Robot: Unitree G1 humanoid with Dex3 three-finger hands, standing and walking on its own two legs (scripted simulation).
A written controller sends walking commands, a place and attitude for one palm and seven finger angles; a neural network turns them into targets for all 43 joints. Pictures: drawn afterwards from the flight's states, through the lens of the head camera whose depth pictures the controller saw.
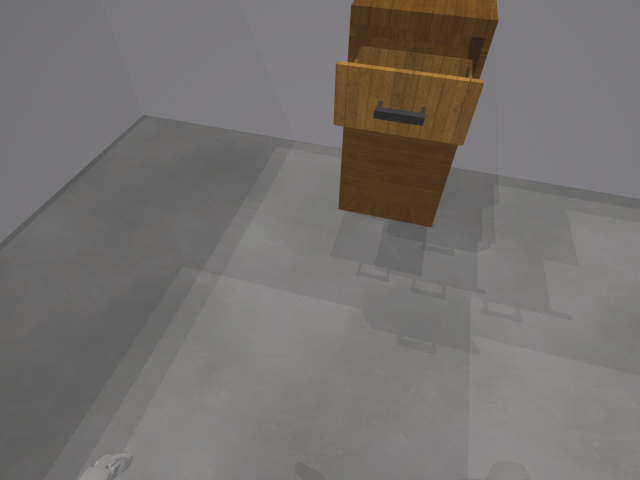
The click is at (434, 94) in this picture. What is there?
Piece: drawer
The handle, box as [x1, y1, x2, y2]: [373, 101, 424, 125]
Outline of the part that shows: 375,107 373,116 374,118 422,125 423,123 424,107 421,108 421,111 419,113 384,108 381,106 382,101 379,101 378,105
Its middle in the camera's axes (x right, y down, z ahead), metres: +0.21 -0.34 +1.03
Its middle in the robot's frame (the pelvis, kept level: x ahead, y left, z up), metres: +1.01 -0.16 -0.06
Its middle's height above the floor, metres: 0.71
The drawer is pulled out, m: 0.28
